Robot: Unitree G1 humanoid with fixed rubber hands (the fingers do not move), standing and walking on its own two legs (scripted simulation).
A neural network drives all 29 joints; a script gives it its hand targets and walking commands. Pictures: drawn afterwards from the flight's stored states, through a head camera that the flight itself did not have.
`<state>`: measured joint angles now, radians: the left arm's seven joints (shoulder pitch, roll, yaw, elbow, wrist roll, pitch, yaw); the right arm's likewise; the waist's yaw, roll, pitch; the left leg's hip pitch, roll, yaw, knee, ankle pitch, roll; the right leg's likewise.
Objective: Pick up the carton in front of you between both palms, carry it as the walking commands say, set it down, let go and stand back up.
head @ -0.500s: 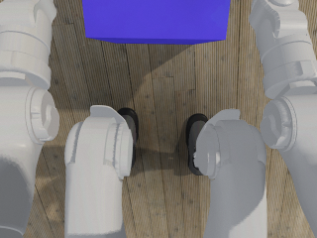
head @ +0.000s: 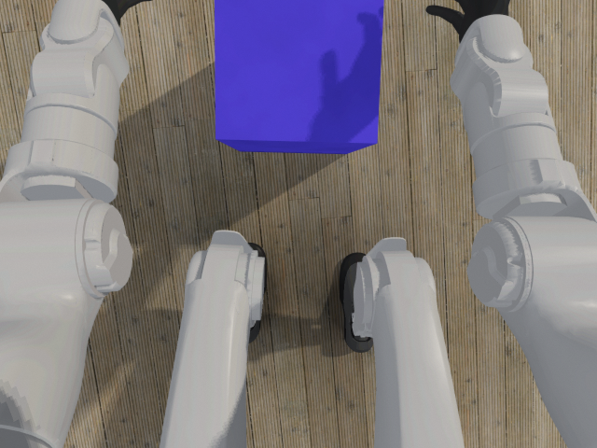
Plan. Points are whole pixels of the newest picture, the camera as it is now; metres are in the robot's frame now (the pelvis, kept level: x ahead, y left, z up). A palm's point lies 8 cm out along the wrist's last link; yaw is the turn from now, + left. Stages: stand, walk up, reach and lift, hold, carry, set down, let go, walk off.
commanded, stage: set down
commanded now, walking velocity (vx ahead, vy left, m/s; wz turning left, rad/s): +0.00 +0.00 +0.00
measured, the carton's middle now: (296, 85) +0.53 +0.04 -0.33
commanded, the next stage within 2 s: let go in 0.58 s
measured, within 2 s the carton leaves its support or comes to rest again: neither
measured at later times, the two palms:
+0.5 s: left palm out of the picture +0.55 +0.25 +0.04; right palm out of the picture +0.56 -0.15 +0.04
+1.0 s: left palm out of the picture +0.44 +0.26 +0.14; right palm out of the picture +0.46 -0.18 +0.14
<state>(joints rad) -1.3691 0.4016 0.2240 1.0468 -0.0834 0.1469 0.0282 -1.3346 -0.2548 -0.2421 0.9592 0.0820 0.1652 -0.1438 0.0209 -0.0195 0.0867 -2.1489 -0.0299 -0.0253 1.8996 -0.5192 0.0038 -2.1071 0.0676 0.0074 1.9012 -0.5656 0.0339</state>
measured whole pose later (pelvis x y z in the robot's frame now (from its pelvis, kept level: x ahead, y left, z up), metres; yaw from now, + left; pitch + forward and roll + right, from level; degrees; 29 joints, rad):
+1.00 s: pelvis +0.07 +0.01 +0.26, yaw +2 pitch +36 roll -1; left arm -0.57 0.24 0.25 0.66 0.07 0.10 -0.07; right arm -0.53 -0.16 -0.21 0.61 -0.07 0.10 0.00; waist 0.01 -0.01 -0.07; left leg -1.20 -0.03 -0.03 0.84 -0.27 0.01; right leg -1.16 0.03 0.04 0.84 -0.31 0.02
